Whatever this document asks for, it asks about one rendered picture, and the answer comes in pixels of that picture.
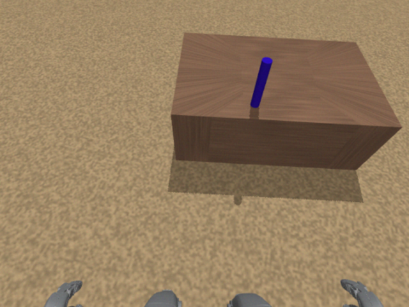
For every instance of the right robot hand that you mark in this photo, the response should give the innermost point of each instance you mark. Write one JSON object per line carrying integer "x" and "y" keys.
{"x": 360, "y": 293}

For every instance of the can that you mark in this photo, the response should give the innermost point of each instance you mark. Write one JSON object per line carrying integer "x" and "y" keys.
{"x": 261, "y": 81}

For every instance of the left robot hand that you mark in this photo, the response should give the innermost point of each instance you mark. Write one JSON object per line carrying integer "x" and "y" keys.
{"x": 64, "y": 293}

